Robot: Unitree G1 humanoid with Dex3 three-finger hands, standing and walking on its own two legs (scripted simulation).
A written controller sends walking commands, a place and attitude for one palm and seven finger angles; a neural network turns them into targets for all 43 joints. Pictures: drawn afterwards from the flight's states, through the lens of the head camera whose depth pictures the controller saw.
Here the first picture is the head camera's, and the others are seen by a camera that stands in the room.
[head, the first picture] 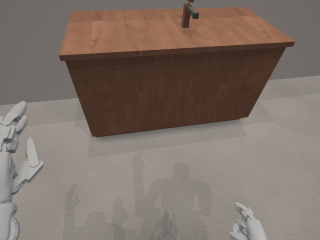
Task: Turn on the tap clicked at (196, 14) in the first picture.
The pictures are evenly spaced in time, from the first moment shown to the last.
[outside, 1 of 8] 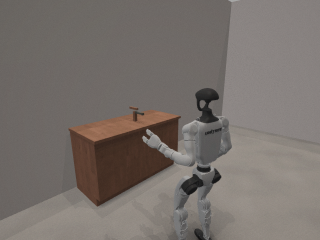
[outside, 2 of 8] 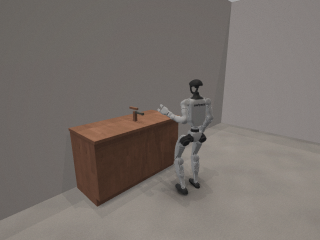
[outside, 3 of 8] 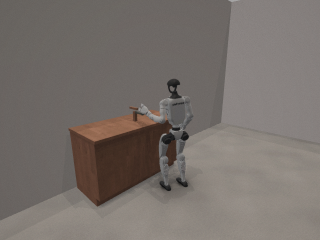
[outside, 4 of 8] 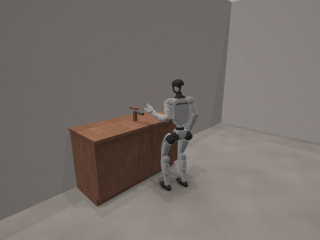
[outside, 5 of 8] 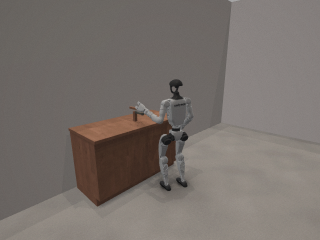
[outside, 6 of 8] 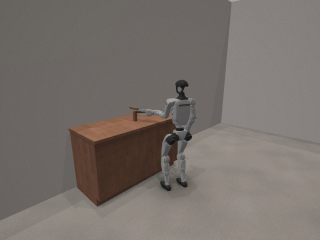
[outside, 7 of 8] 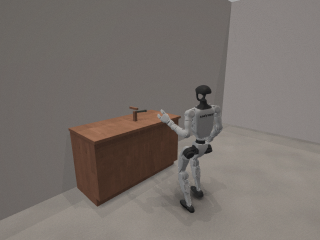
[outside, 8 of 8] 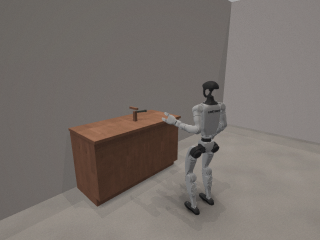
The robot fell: no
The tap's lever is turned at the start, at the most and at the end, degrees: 0 74 74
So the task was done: yes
